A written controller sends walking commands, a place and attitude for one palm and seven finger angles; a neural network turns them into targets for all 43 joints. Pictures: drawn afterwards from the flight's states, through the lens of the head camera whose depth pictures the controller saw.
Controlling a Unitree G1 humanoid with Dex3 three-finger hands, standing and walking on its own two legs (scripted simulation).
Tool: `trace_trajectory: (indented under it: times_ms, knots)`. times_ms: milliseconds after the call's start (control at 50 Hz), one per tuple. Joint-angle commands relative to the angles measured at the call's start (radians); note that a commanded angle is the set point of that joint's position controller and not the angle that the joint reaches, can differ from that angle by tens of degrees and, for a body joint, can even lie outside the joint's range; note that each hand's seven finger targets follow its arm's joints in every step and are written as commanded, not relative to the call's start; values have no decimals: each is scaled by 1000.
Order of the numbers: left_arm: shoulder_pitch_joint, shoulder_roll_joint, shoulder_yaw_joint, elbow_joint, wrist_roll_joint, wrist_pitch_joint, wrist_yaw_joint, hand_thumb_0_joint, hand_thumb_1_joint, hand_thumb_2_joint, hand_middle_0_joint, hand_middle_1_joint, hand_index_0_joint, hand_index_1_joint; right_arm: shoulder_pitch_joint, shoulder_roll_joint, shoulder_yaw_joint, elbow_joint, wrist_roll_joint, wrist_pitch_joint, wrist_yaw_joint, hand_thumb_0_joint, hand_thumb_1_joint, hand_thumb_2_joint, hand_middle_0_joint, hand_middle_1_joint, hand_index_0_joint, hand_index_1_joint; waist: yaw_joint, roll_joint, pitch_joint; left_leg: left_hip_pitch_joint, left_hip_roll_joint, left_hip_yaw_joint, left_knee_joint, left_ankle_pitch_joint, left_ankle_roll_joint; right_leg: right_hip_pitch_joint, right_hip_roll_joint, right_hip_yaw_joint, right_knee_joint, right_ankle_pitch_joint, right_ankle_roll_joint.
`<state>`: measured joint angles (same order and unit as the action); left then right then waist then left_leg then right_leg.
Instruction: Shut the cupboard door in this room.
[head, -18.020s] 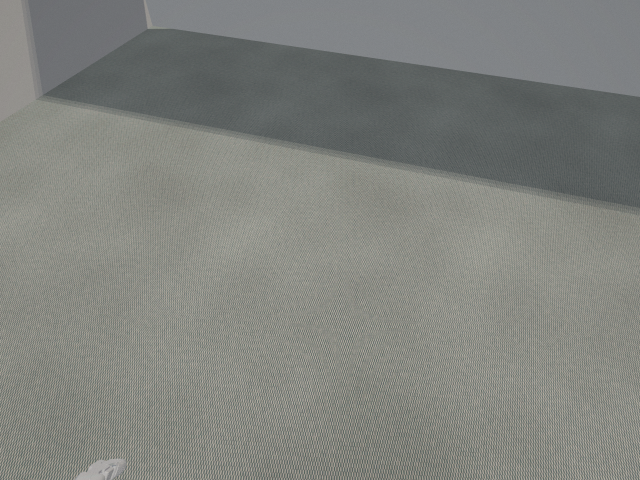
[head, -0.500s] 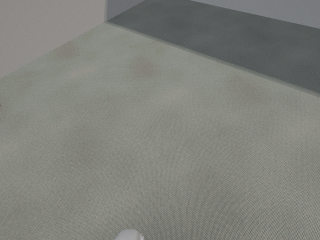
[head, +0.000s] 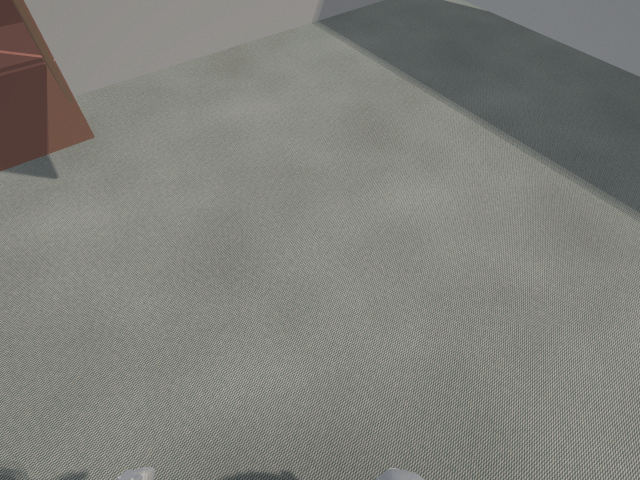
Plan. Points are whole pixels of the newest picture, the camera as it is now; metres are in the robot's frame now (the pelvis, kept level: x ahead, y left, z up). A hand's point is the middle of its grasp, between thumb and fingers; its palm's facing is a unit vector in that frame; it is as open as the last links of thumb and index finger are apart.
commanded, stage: turn or walk to find it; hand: left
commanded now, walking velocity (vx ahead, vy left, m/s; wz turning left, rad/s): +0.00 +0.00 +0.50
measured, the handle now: out of the picture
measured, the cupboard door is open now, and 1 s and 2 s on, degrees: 88 88 88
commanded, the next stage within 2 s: none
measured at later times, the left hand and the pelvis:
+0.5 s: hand out of the picture -0.02 +0.18 -0.16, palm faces +0.29 -0.92 -0.26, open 7.4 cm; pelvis -0.02 -0.03 +0.00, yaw +17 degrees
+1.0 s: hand out of the picture +0.10 +0.24 -0.15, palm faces +0.44 -0.86 -0.25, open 7.4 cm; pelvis +0.09 +0.00 -0.02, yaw +30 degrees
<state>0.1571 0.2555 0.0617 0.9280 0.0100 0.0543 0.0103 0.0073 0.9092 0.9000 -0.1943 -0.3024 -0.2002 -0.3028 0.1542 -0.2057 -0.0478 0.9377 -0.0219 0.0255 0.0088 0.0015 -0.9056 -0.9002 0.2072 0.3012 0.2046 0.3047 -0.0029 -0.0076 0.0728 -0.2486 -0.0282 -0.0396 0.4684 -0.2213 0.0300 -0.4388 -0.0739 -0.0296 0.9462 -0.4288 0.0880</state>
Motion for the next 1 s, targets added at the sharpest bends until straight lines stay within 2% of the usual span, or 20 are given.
trace_trajectory:
  times_ms: [0, 80, 100, 120, 140, 180, 200, 240, 420, 500, 520, 560, 580, 620, 700, 860, 920, 940, 960, 980]
  knots:
    - [-16, 54, 8, -91, -3, -30, 5, 0, 900, 900, -200, -300, -200, -300, 33, -213, -66, -63, -6, -4, -16, 0, -900, -900, 200, 300, 200, 300, -25, 167, -116, 95, 240, -279, -84, 401, 139, 40, 28, -6, -173, -17, -7]
    - [96, 81, 18, -69, -4, -46, 10, 0, 900, 900, -200, -300, -200, -300, -3, -191, -67, -80, 4, 1, -11, 0, -900, -900, 200, 300, 200, 300, 37, 130, -133, -87, 165, -286, 10, 250, 74, 318, 30, -14, -506, 199, -24]
    - [136, 138, 28, -67, 7, -57, 17, 0, 900, 900, -200, -300, -200, -300, 11, -143, -62, -89, 12, 0, -6, 0, -900, -900, 200, 300, 200, 300, 51, -30, -160, -215, 86, -213, 144, 64, 16, 450, -111, 118, -628, 197, -61]
    - [135, 215, 41, -75, 20, -62, 22, 0, 900, 900, -200, -300, -200, -300, 11, -90, -51, -118, 13, -3, -2, 0, -900, -900, 200, 300, 200, 300, 53, -277, -125, -368, -58, -32, 366, -296, -56, 470, -362, 365, -670, 293, -176]
    - [117, 210, 47, -90, 9, -63, 25, 0, 900, 900, -200, -300, -200, -300, 4, -137, -63, -114, 1, 9, -6, 0, -900, -900, 200, 300, 200, 300, 57, -268, -125, -345, -13, -67, 551, -368, -54, 347, -421, 375, -686, 303, -246]
    - [15, 145, 33, -110, 6, -58, 28, 0, 900, 900, -200, -300, -200, -300, 7, -137, -68, -76, -1, 25, 2, 0, -900, -900, 200, 300, 200, 300, 6, -131, -45, -325, 27, -65, 735, -263, -55, 238, -326, 241, -666, 288, -240]
    - [-19, 119, 22, -118, 7, -60, 25, 0, 900, 900, -200, -300, -200, -300, 34, -122, -65, -58, -2, 30, 10, 0, -900, -900, 200, 300, 200, 300, -18, -110, -30, -315, 36, -45, 766, -204, -66, 220, -273, 141, -643, 322, -213]
    - [-20, 105, 17, -119, 11, -66, 24, 0, 900, 900, -200, -300, -200, -300, 64, -111, -59, -42, -2, 35, 16, 0, -900, -900, 200, 300, 200, 300, -21, -148, -40, -296, 43, -13, 772, -153, -83, 222, -243, 61, -641, 333, -193]
    - [123, 174, 41, -49, 21, -57, 19, 0, 900, 900, -200, -300, -200, -300, -50, -85, -29, -62, 12, 15, 12, 0, -900, -900, 200, 300, 200, 300, 58, -204, -96, -197, 57, 98, 347, -260, -93, 392, -292, -13, -540, 624, -227]
    - [118, 185, 46, -26, 15, -55, 5, 0, 900, 900, -200, -300, -200, -300, 21, -92, -23, -51, 5, -6, 12, 0, -900, -900, 200, 300, 200, 300, 18, -177, -139, 5, 44, 165, 63, -149, -66, 322, -283, -65, -494, 299, -158]
    - [106, 172, 44, -29, 7, -52, -1, 0, 900, 900, -200, -300, -200, -300, 68, -127, -31, -38, 3, -16, 14, 0, -900, -900, 200, 300, 200, 300, -14, -87, -150, 150, 58, 137, -55, -93, -49, 204, -254, -105, -409, 151, -114]
    - [2, 63, 16, -110, 8, -49, -23, 0, 900, 900, -200, -300, -200, -300, 212, -305, -71, -17, -8, -24, 5, 0, -900, -900, 200, 300, 200, 300, -100, 331, -82, 329, 418, -403, -239, -196, 125, -264, -46, -171, 20, -215, -14]
    - [-85, 71, 13, -128, 15, -46, -19, 0, 900, 900, -200, -300, -200, -300, 257, -300, -70, 16, -6, -29, -3, 0, -900, -900, 200, 300, 200, 300, -131, 316, -58, 276, 440, -459, -279, -273, 169, -319, -68, -67, 116, -193, -22]
    - [-110, 80, 23, -110, 10, -58, -33, 0, 900, 900, -200, -300, -200, -300, 166, -230, -49, -8, -4, -37, -13, 0, -900, -900, 200, 300, 200, 300, -77, 231, 40, 156, 362, -371, -291, -290, 162, -315, -87, -3, 179, -30, -28]
    - [1, 74, 16, -49, 14, -65, -48, 0, 900, 900, -200, -300, -200, -300, 117, -195, -36, -21, 3, -69, -13, 0, -900, -900, 200, 300, 200, 300, -18, 127, -30, 169, 258, -189, -255, -24, 133, -213, -63, -22, 125, 113, -7]
    - [-105, 53, 7, -108, 8, -80, -53, 0, 900, 900, -200, -300, -200, -300, 163, -199, -52, 13, -2, -74, -10, 0, -900, -900, 200, 300, 200, 300, -41, 157, 5, 129, 245, -196, -212, 68, 146, -93, -38, -66, -221, 117, 15]
    - [35, 57, 16, -65, 11, -92, -52, 0, 900, 900, -200, -300, -200, -300, 128, -194, -54, 15, -3, -70, -14, 0, -900, -900, 200, 300, 200, 300, 30, 113, -36, -14, 198, -178, -68, 71, 101, 220, 17, -107, -399, 214, -2]
    - [179, 100, 29, -22, 15, -104, -46, 0, 900, 900, -200, -300, -200, -300, 120, -174, -51, 12, 2, -72, -13, 0, -900, -900, 200, 300, 200, 300, 95, 29, -101, -106, 137, -134, 112, 45, 65, 433, -8, -68, -477, 225, -17]
    - [335, 219, 55, 18, 27, -120, -30, 0, 900, 900, -200, -300, -200, -300, 142, -102, -37, -4, 11, -78, -3, 0, -900, -900, 200, 300, 200, 300, 153, -258, -212, -312, 19, -8, 445, -170, 4, 680, -276, 220, -586, 46, -94]
    - [386, 268, 58, 27, 16, -115, -18, 0, 900, 900, -200, -300, -200, -300, 93, -84, -31, -53, 12, -81, -2, 0, -900, -900, 200, 300, 200, 300, 159, -341, -203, -449, -6, -1, 662, -400, 1, 663, -455, 514, -709, -23, -158]
